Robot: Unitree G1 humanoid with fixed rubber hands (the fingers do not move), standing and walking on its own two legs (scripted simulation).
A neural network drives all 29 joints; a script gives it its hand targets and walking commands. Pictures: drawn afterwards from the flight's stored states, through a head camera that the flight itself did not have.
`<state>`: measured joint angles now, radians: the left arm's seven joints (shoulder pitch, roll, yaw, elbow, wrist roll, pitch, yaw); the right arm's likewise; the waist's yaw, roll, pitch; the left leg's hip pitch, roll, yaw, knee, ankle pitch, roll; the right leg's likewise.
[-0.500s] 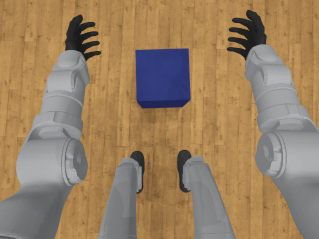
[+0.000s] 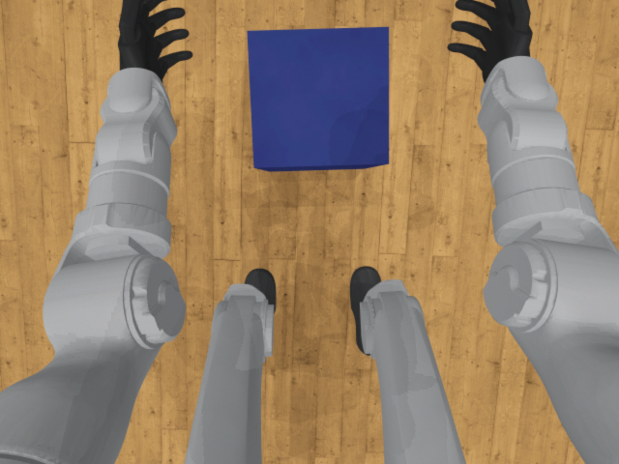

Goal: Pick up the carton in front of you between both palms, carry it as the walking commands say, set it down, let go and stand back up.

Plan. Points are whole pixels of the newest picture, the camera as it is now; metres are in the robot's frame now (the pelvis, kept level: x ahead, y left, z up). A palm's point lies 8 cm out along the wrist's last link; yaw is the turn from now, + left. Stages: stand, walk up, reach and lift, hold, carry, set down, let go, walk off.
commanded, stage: reach and lift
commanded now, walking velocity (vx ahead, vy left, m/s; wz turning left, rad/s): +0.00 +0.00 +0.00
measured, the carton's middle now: (317, 113) +0.52 -0.02 -0.46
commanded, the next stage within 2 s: none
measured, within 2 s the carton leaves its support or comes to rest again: leaves its support in 1.48 s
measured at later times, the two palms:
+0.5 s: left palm (203, 109) +0.52 +0.17 -0.36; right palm (432, 104) +0.51 -0.20 -0.37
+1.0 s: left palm (216, 106) +0.52 +0.15 -0.38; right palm (417, 103) +0.52 -0.18 -0.38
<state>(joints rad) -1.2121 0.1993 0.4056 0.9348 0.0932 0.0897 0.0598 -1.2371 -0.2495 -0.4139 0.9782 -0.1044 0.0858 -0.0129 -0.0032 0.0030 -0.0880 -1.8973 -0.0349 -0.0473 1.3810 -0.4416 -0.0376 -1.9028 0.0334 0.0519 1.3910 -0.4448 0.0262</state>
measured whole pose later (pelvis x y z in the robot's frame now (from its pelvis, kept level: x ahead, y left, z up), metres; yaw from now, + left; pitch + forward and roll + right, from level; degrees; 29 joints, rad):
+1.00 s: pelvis -0.05 +0.00 -0.21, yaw +0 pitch +36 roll +0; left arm -1.60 0.35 0.10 1.17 -0.19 0.08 0.11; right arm -1.61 -0.38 -0.10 1.19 0.19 0.08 -0.09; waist -0.01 0.01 0.44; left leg -2.24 -0.05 -0.04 2.21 -0.61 -0.05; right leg -2.24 0.04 0.04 2.21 -0.61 0.04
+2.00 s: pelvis -0.07 +0.00 -0.09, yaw -1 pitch +43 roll +0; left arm -1.20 0.03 0.54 0.77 0.27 0.39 0.05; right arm -1.20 -0.05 -0.51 0.77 -0.27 0.41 -0.03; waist -0.01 0.01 -0.09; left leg -2.04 -0.12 -0.10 1.75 -0.46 -0.08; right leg -2.05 0.11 0.09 1.75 -0.46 0.07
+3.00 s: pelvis +0.04 +0.00 +0.16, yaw -1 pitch +13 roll +0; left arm -0.36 -0.14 0.32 0.53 0.21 0.39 0.05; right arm -0.36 0.13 -0.31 0.53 -0.21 0.40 -0.03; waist 0.00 0.00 -0.16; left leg -0.66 -0.06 -0.14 0.76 -0.33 -0.03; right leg -0.66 0.06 0.14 0.76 -0.33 0.03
